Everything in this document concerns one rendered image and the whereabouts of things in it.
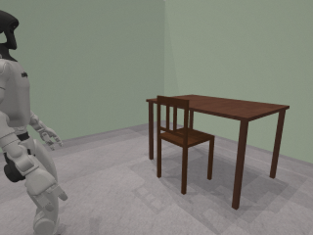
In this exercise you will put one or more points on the chair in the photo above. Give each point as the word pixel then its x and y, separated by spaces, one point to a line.
pixel 184 137

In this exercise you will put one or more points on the robot left forearm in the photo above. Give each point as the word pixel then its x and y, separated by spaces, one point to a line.
pixel 36 123

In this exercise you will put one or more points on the robot left hand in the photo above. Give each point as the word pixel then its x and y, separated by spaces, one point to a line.
pixel 46 134

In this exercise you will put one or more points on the robot right forearm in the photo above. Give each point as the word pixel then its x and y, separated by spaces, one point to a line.
pixel 16 152

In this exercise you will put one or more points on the right robot thigh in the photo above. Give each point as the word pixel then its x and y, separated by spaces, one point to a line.
pixel 14 175

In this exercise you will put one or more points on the right robot upper arm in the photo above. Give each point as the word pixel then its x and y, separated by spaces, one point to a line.
pixel 5 73

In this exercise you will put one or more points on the robot right hand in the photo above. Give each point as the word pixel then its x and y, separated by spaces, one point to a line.
pixel 41 180

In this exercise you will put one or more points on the table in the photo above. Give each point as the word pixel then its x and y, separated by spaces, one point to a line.
pixel 242 110

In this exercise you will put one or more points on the robot right shin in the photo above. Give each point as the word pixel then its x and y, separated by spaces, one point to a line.
pixel 46 226

